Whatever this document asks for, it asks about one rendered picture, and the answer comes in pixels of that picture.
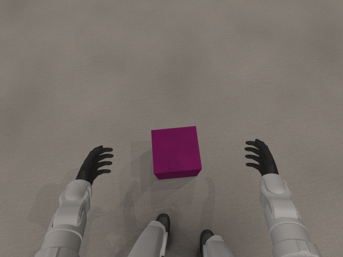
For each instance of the robot right foot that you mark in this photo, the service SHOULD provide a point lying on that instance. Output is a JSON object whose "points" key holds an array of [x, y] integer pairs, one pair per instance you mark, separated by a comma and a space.
{"points": [[205, 235]]}

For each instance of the robot left foot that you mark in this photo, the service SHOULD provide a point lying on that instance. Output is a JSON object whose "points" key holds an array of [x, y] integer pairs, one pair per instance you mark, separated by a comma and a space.
{"points": [[165, 220]]}

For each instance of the left robot forearm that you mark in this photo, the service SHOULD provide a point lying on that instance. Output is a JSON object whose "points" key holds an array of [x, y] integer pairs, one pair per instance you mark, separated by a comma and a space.
{"points": [[67, 226]]}

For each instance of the right robot forearm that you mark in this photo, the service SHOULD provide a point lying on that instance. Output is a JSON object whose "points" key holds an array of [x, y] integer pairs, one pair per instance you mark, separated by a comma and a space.
{"points": [[285, 224]]}

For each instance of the robot foot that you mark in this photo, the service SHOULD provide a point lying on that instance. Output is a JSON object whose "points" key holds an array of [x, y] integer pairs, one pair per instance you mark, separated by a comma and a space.
{"points": [[205, 235], [165, 220]]}

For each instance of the robot right hand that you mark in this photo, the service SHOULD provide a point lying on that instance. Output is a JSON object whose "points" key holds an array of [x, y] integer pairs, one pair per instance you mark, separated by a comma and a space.
{"points": [[265, 159]]}

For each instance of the robot left hand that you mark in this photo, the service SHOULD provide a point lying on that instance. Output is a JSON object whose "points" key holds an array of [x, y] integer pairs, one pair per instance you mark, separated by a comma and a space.
{"points": [[88, 170]]}

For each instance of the carton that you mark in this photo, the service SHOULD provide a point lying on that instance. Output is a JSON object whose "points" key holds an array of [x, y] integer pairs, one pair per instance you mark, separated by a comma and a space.
{"points": [[175, 152]]}

